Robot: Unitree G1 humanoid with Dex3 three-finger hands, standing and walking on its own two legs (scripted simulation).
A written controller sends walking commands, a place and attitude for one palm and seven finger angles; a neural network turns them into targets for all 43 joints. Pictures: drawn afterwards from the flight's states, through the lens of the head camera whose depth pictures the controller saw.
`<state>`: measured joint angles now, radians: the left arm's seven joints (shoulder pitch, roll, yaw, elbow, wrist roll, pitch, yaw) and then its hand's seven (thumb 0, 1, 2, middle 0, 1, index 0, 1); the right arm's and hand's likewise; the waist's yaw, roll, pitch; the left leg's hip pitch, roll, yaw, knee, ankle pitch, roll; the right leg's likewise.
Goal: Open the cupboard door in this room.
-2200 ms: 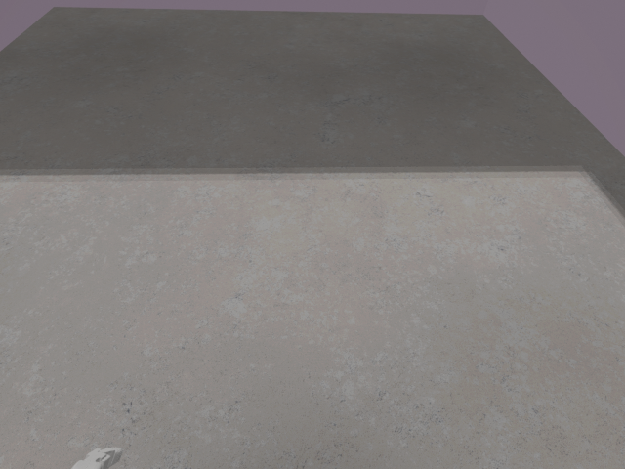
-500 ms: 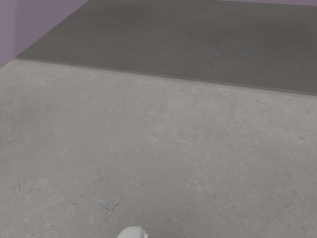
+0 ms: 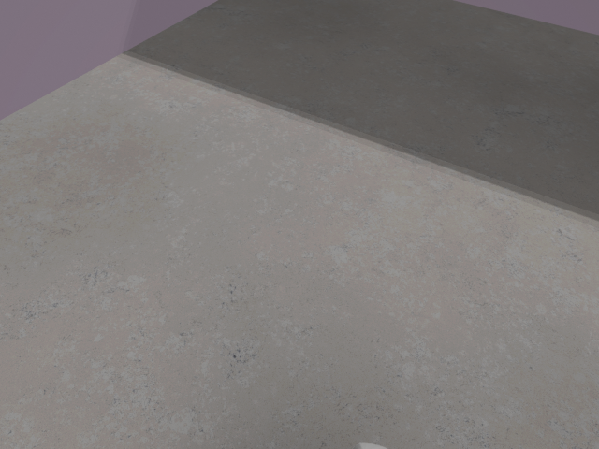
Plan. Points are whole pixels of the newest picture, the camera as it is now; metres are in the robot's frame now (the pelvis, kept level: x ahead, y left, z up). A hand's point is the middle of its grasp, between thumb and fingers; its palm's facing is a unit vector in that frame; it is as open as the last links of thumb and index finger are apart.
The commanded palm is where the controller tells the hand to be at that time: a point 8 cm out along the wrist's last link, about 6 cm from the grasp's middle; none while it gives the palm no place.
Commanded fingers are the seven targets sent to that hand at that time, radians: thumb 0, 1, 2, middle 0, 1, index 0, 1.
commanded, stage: turn or walk to find it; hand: left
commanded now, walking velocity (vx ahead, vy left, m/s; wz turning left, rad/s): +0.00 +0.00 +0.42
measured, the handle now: out of the picture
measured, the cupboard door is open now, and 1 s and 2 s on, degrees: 0 0 0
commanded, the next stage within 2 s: stand and wait in 1.22 s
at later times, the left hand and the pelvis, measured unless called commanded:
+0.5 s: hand out of the picture -0.02 +0.16 -0.16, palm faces +0.27 -0.93 -0.24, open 7.4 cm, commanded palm none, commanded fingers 0.00 0.90 0.90 -0.20 -0.30 -0.20 -0.30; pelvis -0.03 -0.04 +0.00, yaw +14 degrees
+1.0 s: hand out of the picture -0.07 +0.21 -0.16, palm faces +0.46 -0.85 -0.26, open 7.4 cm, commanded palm none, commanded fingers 0.00 0.90 0.90 -0.20 -0.30 -0.20 -0.30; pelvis -0.05 -0.02 +0.00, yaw +26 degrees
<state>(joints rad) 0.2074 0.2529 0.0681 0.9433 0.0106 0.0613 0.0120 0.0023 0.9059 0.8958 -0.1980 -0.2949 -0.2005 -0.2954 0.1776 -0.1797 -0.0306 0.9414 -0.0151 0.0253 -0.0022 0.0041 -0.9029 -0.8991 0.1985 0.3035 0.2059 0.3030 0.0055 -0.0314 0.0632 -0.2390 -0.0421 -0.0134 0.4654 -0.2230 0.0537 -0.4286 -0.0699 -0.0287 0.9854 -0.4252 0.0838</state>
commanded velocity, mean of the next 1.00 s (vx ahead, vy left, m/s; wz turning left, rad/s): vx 0.00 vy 0.00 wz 0.42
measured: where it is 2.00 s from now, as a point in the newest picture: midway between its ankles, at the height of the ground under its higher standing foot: outside the picture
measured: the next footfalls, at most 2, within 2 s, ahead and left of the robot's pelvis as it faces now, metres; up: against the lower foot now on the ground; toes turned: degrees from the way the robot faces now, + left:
right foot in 0.20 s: +0.03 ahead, -0.14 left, +0.00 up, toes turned +3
left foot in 0.62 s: -0.04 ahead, +0.11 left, +0.00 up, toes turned +22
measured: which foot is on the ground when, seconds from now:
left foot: down 0.00-0.20, up 0.22-0.60, down 0.62-1.00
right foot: up 0.00-0.18, down 0.20-0.62, up 0.64-1.00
